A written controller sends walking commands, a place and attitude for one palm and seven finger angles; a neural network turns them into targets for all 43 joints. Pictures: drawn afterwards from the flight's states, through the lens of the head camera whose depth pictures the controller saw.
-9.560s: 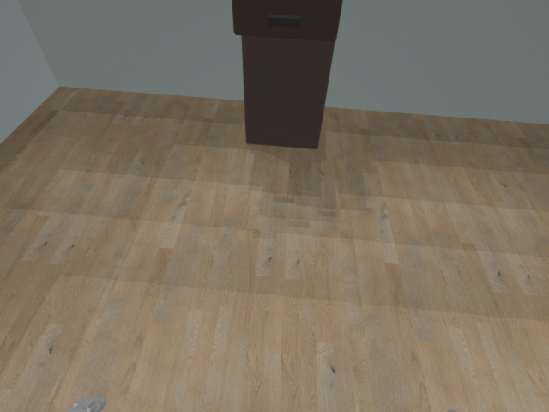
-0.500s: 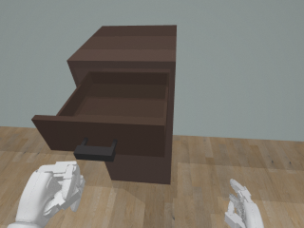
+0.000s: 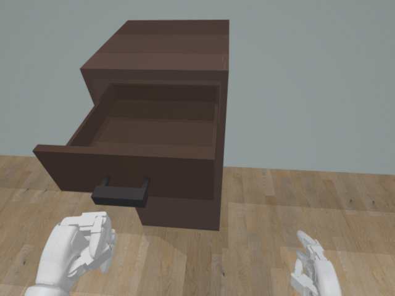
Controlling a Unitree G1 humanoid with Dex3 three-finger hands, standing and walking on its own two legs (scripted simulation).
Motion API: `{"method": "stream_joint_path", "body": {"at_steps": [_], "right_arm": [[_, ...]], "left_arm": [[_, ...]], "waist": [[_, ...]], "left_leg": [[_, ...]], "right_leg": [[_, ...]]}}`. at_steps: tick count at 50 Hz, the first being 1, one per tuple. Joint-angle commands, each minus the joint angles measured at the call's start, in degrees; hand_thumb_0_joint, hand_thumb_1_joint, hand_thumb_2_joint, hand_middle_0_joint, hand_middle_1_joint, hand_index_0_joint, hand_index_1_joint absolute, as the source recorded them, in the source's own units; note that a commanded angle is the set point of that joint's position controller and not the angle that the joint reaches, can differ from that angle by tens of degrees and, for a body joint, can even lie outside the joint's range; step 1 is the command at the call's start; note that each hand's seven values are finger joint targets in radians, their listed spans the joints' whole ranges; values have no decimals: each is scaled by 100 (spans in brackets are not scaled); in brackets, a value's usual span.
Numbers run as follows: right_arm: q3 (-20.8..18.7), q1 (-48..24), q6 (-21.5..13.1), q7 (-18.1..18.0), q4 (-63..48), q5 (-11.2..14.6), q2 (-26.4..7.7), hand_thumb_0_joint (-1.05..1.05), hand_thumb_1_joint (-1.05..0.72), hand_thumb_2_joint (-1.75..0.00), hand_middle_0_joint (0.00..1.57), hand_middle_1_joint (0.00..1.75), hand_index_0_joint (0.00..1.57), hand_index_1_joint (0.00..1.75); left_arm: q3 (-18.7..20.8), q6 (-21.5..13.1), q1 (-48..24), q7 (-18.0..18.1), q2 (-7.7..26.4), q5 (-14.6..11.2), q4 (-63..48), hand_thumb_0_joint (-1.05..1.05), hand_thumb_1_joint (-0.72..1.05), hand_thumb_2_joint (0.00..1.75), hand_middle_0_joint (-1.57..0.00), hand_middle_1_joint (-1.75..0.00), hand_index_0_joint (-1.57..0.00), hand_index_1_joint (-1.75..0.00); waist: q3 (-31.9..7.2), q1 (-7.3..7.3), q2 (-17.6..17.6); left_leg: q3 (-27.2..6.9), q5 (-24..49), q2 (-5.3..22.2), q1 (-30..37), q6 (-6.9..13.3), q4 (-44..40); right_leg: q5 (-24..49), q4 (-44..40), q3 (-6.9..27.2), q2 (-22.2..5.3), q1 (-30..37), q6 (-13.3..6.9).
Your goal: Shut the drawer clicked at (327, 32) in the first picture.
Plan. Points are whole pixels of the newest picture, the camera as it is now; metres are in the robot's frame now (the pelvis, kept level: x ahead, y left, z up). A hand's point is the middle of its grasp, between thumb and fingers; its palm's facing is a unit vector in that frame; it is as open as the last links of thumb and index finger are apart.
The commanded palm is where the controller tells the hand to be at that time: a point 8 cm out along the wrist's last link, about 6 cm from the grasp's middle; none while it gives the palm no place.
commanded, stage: bring the fist close to the handle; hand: left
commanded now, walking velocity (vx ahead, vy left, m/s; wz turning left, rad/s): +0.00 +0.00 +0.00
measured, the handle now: (123, 188) +0.31 +0.19 +0.07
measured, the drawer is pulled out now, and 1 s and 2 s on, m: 0.30 0.30 0.22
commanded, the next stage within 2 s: push the drawer shut in 0.98 s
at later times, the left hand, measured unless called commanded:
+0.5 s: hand (132, 235) +0.21 +0.14 +0.07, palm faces -0.02 -1.00 -0.05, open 3.3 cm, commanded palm +0.19 +0.19 +0.08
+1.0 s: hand (134, 232) +0.22 +0.14 +0.06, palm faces -0.01 -1.00 -0.06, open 3.3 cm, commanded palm +0.19 +0.20 +0.07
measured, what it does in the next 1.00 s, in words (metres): stands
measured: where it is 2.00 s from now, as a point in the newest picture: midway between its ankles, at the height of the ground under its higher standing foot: outside the picture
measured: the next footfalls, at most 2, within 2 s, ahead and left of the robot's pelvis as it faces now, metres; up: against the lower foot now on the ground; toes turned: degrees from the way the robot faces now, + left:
none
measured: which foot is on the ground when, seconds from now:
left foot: down 0.00-1.00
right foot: down 0.00-1.00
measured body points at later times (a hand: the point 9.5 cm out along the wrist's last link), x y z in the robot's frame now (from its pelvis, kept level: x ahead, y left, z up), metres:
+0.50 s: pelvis -0.01 +0.01 -0.02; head +0.02 -0.01 +0.43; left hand +0.20 +0.20 +0.08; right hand +0.16 -0.23 -0.09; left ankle +0.04 +0.14 -0.71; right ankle -0.06 -0.09 -0.71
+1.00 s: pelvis +0.00 +0.00 -0.02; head +0.03 -0.02 +0.43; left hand +0.22 +0.20 +0.07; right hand +0.17 -0.24 -0.10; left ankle +0.04 +0.14 -0.71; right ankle -0.06 -0.09 -0.71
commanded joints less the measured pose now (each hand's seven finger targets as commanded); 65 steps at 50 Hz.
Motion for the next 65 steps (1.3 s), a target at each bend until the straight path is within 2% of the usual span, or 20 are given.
{"method": "stream_joint_path", "body": {"at_steps": [1, 9, 12, 13, 17, 18, 21, 24, 27, 30, 32, 35, 38, 40, 47, 48, 53, 61, 62, 65], "right_arm": [[-232, -647, -250, 11, -1053, -4, -546, 0, -90, -90, 20, 30, 20, 30], [-271, -556, 48, 105, -1187, -74, -542, 0, -90, -90, 20, 30, 20, 30], [-285, -561, 149, 123, -1163, -93, -569, 0, -90, -90, 20, 30, 20, 30], [-272, -501, 190, 133, -1199, -102, -567, 0, -90, -90, 20, 30, 20, 30], [-296, -481, 292, 131, -1147, -118, -608, 0, -90, -90, 20, 30, 20, 30], [-280, -454, 307, 142, -1192, -127, -597, 0, -90, -90, 20, 30, 20, 30], [-288, -421, 346, 170, -1226, -119, -616, 0, -90, -90, 20, 30, 20, 30], [-304, -365, 422, 181, -1224, -149, -636, 0, -90, -90, 20, 30, 20, 30], [-328, -348, 514, 193, -1198, -169, -651, 0, -90, -90, 20, 30, 20, 30], [-322, -341, 602, 221, -1298, -168, -623, 0, -90, -90, 20, 30, 20, 30], [-323, -333, 658, 212, -1261, -186, -634, 0, -90, -90, 20, 30, 20, 30], [-312, -349, 721, 221, -1331, -147, -599, 0, -90, -90, 20, 30, 20, 30], [-313, -333, 785, 191, -1273, -146, -628, 0, -90, -90, 20, 30, 20, 30], [-325, -340, 777, 194, -1315, -130, -631, 0, -90, -90, 20, 30, 20, 30], [-327, -334, 834, 155, -1252, -134, -643, 0, -90, -90, 20, 30, 20, 30], [-336, -339, 823, 158, -1293, -136, -613, 0, -90, -90, 20, 30, 20, 30], [-354, -325, 839, 163, -1281, -129, -623, 0, -90, -90, 20, 30, 20, 30], [-324, -353, 825, 138, -1220, -126, -668, 0, -90, -90, 20, 30, 20, 30], [-336, -360, 847, 122, -1155, -138, -695, 0, -90, -90, 20, 30, 20, 30], [-323, -367, 863, 139, -1174, -125, -669, 0, -90, -90, 20, 30, 20, 30]], "left_arm": [[87, -519, -507, 123, 366, -21, -1164, 0, 90, 90, -140, -160, -140, -160], [-157, -691, -533, 538, 200, 241, -909, 0, 90, 90, -140, -160, -140, -160], [-78, -800, -641, 676, 300, 327, -722, 0, 90, 90, -140, -160, -140, -160], [-246, -824, -690, 688, 155, 342, -708, 0, 90, 90, -140, -160, -140, -160], [-38, -957, -936, 772, 375, 371, -451, 0, 90, 90, -140, -160, -140, -160], [-217, -998, -996, 759, 190, 356, -481, 0, 90, 90, -140, -160, -140, -160], [-313, -1087, -1110, 754, 146, 354, -428, 0, 90, 90, -140, -160, -140, -160], [-390, -1127, -1284, 815, 102, 421, -249, 0, 90, 90, -140, -160, -140, -160], [-172, -1178, -1213, 893, 282, 473, 4, 0, 90, 90, -140, -160, -140, -160], [-281, -1249, -1413, 899, 181, 459, -74, 0, 90, 90, -140, -160, -140, -160], [-57, -1287, -1387, 968, 405, 486, -92, 0, 90, 90, -140, -160, -140, -160], [-188, -1289, -1328, 913, 238, 400, -137, 0, 90, 90, -140, -160, -140, -160], [-129, -1240, -1375, 887, 274, 379, 81, 0, 90, 90, -140, -160, -140, -160], [-171, -1237, -1308, 811, 238, 323, -19, 0, 90, 90, -140, -160, -140, -160], [127, -1279, -1278, 730, 487, 265, 36, 0, 90, 90, -140, -160, -140, -160], [5, -1308, -1188, 711, 334, 235, -65, 0, 90, 90, -140, -160, -140, -160], [42, -1353, -1040, 666, 360, 226, 23, 0, 90, 90, -140, -160, -140, -160], [-63, -1384, -1861, 669, 359, 237, 195, 0, 90, 90, -140, -160, -140, -160], [159, -1381, -1920, 727, 570, 269, 302, 0, 90, 90, -140, -160, -140, -160], [34, -1332, -2068, 695, 417, 256, 421, 0, 90, 90, -140, -160, -140, -160]], "waist": [[-98, -151, -307], [-367, -186, -346], [-318, -193, -367], [-317, -240, -335], [-388, -275, -367], [-458, -302, -385], [-649, -329, -178], [-707, -375, -317], [-749, -339, -456], [-885, -345, -346], [-921, -311, -272], [-1001, -341, -250], [-773, -393, -359], [-928, -393, -350], [-836, -386, -394], [-950, -366, -317], [-882, -385, -390], [-831, -494, -346], [-807, -474, -440], [-1040, -421, -324]], "left_leg": [[78, 736, -219, 809, 403, -374], [92, 705, -196, 650, 392, -261], [73, 599, -177, 501, 378, -207], [81, 566, -184, 487, 376, -201], [89, 535, -171, 351, 371, -54], [90, 556, -183, 365, 372, -36], [86, 719, -168, 386, 356, 60], [76, 723, -168, 321, 364, 142], [86, 793, -172, 183, 366, 227], [129, 847, -175, 167, 353, 291], [126, 866, -169, 154, 364, 301], [170, 972, -171, 207, 364, 317], [155, 822, -167, 98, 365, 320], [154, 898, -168, 173, 366, 317], [150, 959, -184, 110, 380, 343], [175, 1026, -197, 170, 382, 363], [163, 979, -196, 101, 377, 369], [107, 760, -194, 118, 380, 378], [105, 735, -185, 89, 392, 378], [131, 898, -189, 224, 373, 313]], "right_leg": [[1729, -865, 177, -41, -993, 273], [1583, -588, 117, -11, -1157, 236], [1421, -531, 120, 13, -1249, 220], [1376, -483, 98, 21, -1326, 217], [1358, -431, 172, 24, -1395, 219], [1392, -376, 169, 25, -1431, 218], [1592, -215, 134, 33, -1470, 203], [1640, -150, 151, 44, -1563, 208], [1791, -94, 183, 33, -1509, 209], [1896, 2, 199, 24, -1537, 215], [1911, -21, 228, 29, -1459, 199], [2144, -15, 241, 26, -1409, 219], [2011, -94, 275, 36, -1488, 233], [2140, -77, 260, 25, -1423, 245], [2348, -122, 302, 4, -1340, 270], [2506, -85, 316, -17, -1315, 282], [2448, -82, 297, -4, -1363, 287], [1996, -118, 316, 10, -1588, 263], [1967, -163, 337, 12, -1553, 262], [2139, -106, 302, 12, -1415, 239]]}}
